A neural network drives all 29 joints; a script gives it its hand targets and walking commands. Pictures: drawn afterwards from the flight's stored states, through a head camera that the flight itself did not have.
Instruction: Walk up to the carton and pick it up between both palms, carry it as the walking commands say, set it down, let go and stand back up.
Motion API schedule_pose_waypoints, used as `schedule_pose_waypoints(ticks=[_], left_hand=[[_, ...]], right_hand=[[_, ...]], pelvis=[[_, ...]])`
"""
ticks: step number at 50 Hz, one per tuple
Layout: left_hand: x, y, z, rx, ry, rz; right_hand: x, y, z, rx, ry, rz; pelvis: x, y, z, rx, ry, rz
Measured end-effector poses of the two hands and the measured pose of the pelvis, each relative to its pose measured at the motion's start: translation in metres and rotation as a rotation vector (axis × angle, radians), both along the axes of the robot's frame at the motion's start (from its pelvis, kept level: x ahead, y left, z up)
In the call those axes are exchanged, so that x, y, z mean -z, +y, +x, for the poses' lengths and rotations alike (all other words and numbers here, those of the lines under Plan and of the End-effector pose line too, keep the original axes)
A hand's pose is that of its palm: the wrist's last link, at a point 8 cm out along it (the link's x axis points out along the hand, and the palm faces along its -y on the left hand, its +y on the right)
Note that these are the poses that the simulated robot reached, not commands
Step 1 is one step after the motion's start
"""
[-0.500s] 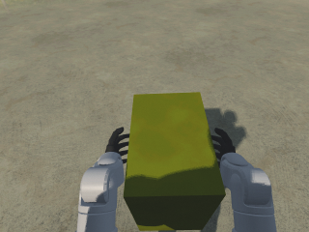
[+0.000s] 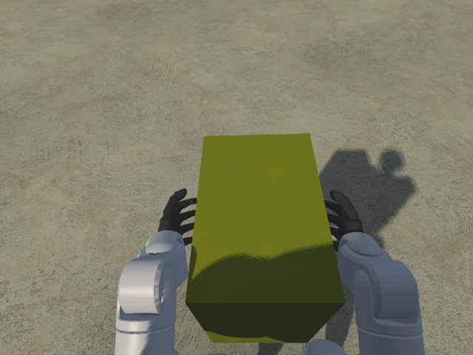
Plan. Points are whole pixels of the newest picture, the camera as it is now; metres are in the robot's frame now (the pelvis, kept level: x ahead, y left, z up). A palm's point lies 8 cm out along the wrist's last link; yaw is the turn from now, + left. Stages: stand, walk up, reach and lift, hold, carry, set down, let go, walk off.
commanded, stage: carry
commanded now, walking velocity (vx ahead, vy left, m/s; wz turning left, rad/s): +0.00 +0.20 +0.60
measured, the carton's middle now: (258, 244) +0.29 +0.01 +0.01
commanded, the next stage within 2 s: none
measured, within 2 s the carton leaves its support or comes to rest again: neither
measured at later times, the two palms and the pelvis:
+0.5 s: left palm (31, 291) +0.17 +0.30 +0.10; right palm (228, 239) +0.25 +0.05 +0.10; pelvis -0.04 +0.10 +0.00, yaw +18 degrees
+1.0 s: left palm out of the picture +0.03 +0.46 +0.12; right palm (77, 299) +0.16 +0.23 +0.11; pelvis -0.13 +0.22 +0.02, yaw +31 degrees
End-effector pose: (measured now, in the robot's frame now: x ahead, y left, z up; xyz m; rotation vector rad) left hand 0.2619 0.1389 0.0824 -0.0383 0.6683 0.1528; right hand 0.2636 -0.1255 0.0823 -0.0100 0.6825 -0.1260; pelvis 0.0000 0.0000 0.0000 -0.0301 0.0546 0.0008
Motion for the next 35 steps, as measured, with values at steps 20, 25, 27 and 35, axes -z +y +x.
schedule_pose_waypoints(ticks=[20,25,27,35], left_hand=[[-0.031,0.101,-0.063,-0.208,-0.050,0.047],[-0.015,0.165,-0.088,-0.277,-0.054,0.043],[-0.002,0.195,-0.099,-0.314,-0.060,0.028],[0.017,0.256,-0.156,-0.427,0.003,-0.029]], right_hand=[[-0.025,0.108,-0.005,-0.206,-0.051,0.048],[-0.014,0.177,-0.010,-0.272,-0.054,0.047],[-0.004,0.209,-0.013,-0.308,-0.058,0.032],[0.011,0.279,-0.047,-0.418,0.006,-0.017]], pelvis=[[-0.014,0.055,-0.029,-0.245,0.002,0.064],[0.001,0.102,-0.041,-0.313,-0.005,0.067],[0.012,0.123,-0.048,-0.330,-0.009,0.071],[0.007,0.160,-0.080,-0.392,0.003,0.045]])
